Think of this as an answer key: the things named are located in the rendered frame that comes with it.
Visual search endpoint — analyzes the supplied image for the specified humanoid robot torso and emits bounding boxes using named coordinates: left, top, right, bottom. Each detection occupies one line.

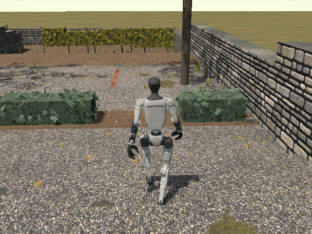
left=144, top=96, right=166, bottom=146

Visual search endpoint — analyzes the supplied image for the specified left robot upper arm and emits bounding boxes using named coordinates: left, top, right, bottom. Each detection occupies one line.
left=133, top=98, right=145, bottom=126

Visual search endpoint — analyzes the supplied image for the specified right robot hand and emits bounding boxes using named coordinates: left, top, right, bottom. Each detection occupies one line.
left=171, top=131, right=182, bottom=140

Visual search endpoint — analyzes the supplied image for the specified left robot foot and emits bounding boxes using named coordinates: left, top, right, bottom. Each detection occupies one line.
left=146, top=175, right=153, bottom=185

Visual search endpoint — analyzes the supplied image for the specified robot left forearm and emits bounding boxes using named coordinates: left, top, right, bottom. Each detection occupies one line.
left=128, top=119, right=138, bottom=145

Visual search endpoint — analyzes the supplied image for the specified right robot upper arm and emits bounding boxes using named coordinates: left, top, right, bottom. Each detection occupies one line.
left=165, top=97, right=178, bottom=123

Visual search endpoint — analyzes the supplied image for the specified left robot hand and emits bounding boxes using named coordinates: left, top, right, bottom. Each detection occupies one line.
left=127, top=144, right=139, bottom=159

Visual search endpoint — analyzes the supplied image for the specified robot right forearm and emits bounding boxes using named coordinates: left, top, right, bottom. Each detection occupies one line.
left=174, top=116, right=182, bottom=133

